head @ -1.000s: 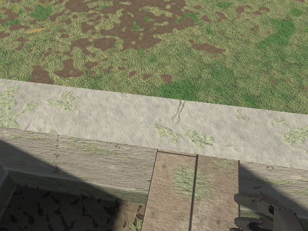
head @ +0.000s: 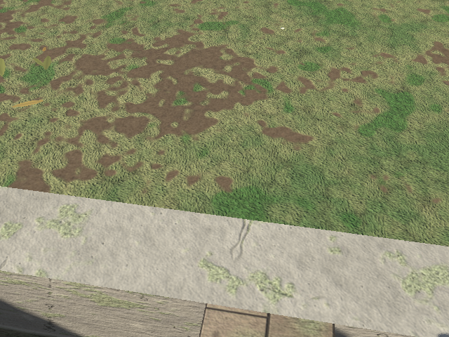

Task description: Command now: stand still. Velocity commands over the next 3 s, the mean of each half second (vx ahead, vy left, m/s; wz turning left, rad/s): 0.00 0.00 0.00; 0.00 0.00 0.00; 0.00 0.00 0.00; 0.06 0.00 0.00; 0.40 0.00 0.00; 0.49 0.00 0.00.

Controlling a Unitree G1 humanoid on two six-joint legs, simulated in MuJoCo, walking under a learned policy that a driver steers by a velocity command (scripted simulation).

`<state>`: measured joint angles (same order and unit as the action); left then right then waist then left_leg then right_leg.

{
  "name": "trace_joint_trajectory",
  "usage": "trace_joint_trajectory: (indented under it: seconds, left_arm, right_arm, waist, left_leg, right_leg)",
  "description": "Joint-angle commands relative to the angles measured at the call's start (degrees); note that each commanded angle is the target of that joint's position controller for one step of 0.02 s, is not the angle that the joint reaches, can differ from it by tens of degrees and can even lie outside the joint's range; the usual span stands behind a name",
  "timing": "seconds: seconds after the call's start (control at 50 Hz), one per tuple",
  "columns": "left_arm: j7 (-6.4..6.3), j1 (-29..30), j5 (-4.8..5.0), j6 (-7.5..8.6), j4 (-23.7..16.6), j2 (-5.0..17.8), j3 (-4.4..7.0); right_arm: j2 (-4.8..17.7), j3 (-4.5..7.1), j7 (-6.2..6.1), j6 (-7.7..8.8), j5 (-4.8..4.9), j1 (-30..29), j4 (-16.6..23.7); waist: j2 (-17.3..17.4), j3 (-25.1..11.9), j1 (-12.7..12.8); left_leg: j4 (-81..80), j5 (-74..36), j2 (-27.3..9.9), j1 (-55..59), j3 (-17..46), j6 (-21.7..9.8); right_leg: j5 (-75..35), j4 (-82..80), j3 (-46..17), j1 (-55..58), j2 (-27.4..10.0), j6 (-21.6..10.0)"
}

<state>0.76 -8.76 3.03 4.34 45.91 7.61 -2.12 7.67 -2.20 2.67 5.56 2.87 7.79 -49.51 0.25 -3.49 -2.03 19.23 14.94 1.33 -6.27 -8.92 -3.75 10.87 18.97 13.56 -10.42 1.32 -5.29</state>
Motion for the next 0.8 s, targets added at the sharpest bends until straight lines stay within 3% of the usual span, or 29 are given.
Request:
trace_joint_trajectory:
  seconds: [0.02,0.06,0.16,0.18,0.26,0.48,0.5,0.6,0.8]
  left_arm:
    - [-0.47,0.47,0.42,0.89,-1.18,3.79,1.78]
    - [-0.72,0.53,-0.15,1.12,-0.30,3.71,2.11]
    - [-0.98,-1.54,0.02,1.26,3.12,4.01,2.73]
    - [-0.68,-1.19,-0.98,1.42,3.18,3.68,2.48]
    - [-0.32,-3.51,-0.48,1.47,5.54,3.87,2.58]
    - [-0.64,-6.57,-0.09,1.01,10.43,3.67,2.02]
    - [-0.73,-6.95,0.23,1.03,11.01,4.01,2.15]
    - [-0.34,-6.77,0.06,1.40,13.04,4.24,1.98]
    - [0.15,-6.24,0.13,1.42,15.24,4.95,1.84]
  right_arm:
    - [3.71,0.96,-0.29,0.61,0.52,-2.23,2.48]
    - [3.27,0.89,-0.53,0.71,0.44,-2.24,1.80]
    - [3.90,0.89,-0.80,0.93,0.21,-1.84,0.37]
    - [2.77,-0.04,-1.07,0.83,-1.25,-1.88,0.72]
    - [4.42,0.10,-1.32,0.95,-0.61,-0.12,-0.98]
    - [4.71,0.27,-1.60,0.57,0.04,0.58,-3.76]
    - [4.82,0.31,-1.59,0.78,0.21,0.25,-3.87]
    - [4.58,0.63,-1.17,0.78,0.27,1.64,-5.38]
    - [4.45,0.86,-1.59,0.80,0.60,4.24,-7.47]
  waist:
    - [-0.11,-1.39,0.62]
    - [0.25,-1.18,0.56]
    - [-0.06,-0.25,0.75]
    - [-0.54,-0.73,1.78]
    - [-0.01,0.62,1.87]
    - [0.74,0.86,2.05]
    - [0.20,0.71,2.26]
    - [0.27,2.15,2.17]
    - [0.02,2.23,2.78]
  left_leg:
    - [-3.76,-10.87,-9.85,-0.39,9.03,-2.25]
    - [-4.04,-10.47,-9.68,-0.14,8.79,-2.05]
    - [-5.52,-11.15,-9.89,1.34,9.17,-2.18]
    - [-6.76,-12.65,-9.58,0.74,8.86,-1.80]
    - [-8.32,-14.23,-10.03,2.06,8.51,-1.75]
    - [-9.67,-25.99,-10.58,4.90,7.67,0.55]
    - [-10.21,-26.33,-10.68,5.20,7.97,0.81]
    - [-11.58,-24.99,-10.29,5.63,6.98,1.49]
    - [-12.06,-24.39,-10.38,6.00,6.51,1.29]
  right_leg:
    - [-12.51,-3.32,-10.79,2.71,-11.16,-0.33]
    - [-13.07,-3.53,-10.88,2.77,-11.22,-0.06]
    - [-11.19,-4.86,-11.04,2.36,-11.13,0.06]
    - [-10.57,-5.42,-10.90,4.03,-10.37,0.24]
    - [-10.31,-6.12,-11.55,3.73,-10.86,0.01]
    - [-9.21,-3.51,-11.64,2.75,-10.64,-0.29]
    - [-8.25,-2.80,-11.42,2.42,-10.48,-0.25]
    - [-6.84,-2.78,-12.32,0.65,-10.65,-0.11]
    - [-9.35,-3.14,-13.12,1.61,-11.02,-0.01]
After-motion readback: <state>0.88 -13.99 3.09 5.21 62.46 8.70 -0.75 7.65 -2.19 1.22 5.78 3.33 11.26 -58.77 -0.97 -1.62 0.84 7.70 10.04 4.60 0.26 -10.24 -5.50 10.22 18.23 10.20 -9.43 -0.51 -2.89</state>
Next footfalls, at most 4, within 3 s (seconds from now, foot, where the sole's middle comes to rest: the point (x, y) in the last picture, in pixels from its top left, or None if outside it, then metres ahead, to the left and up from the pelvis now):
2.32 right None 0.26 -0.13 -0.78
2.84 left None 0.51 -0.02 -0.78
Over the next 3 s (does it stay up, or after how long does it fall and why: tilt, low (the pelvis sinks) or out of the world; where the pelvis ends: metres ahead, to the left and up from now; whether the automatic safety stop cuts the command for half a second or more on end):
stays up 0.47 -0.06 -0.03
